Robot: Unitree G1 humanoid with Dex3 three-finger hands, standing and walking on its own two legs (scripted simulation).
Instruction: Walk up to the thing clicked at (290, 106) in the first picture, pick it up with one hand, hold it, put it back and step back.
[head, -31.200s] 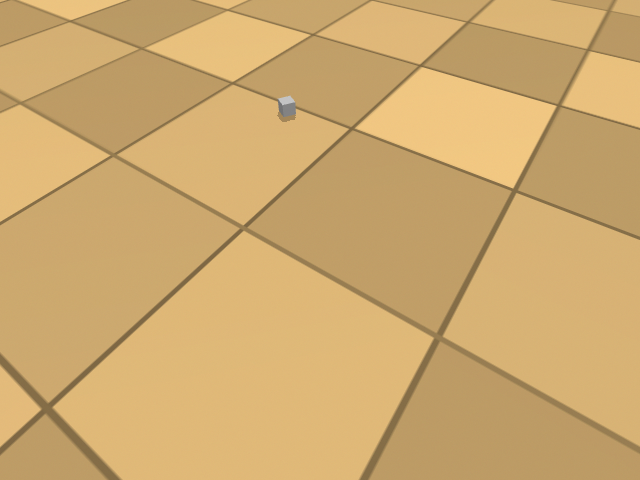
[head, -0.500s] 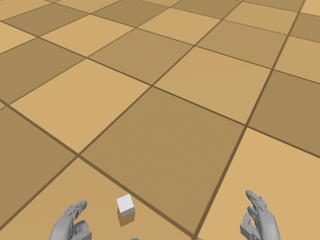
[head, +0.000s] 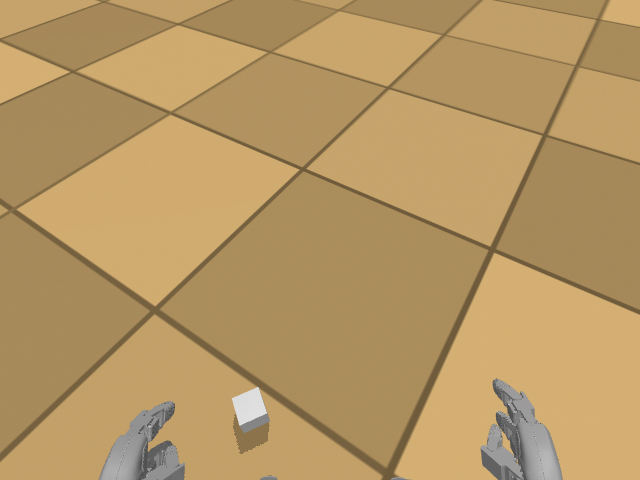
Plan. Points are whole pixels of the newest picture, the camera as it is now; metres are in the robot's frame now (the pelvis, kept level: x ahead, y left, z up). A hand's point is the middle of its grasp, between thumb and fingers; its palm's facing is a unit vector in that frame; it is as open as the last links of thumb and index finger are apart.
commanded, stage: home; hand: left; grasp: from above
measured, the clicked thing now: (251, 410) +0.42 +0.21 -0.68
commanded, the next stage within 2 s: stand in 0.16 s
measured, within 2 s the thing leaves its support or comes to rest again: neither
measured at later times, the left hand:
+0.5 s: hand out of the picture +0.12 +0.23 -0.10, palm faces +0.04 -0.94 -0.34, open 7.4 cm
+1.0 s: hand out of the picture +0.02 +0.25 -0.10, palm faces +0.07 -0.94 -0.33, open 7.4 cm
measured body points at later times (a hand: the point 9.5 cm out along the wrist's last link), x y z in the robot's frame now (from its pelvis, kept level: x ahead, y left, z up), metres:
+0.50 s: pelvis -0.01 +0.00 +0.03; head +0.02 +0.01 +0.48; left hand +0.12 +0.28 -0.08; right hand +0.12 -0.27 -0.09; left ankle +0.01 +0.12 -0.68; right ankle +0.00 -0.13 -0.68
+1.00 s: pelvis -0.01 +0.01 +0.06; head -0.01 +0.01 +0.51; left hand +0.02 +0.30 -0.08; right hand +0.07 -0.26 -0.08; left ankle +0.01 +0.12 -0.68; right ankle +0.00 -0.13 -0.68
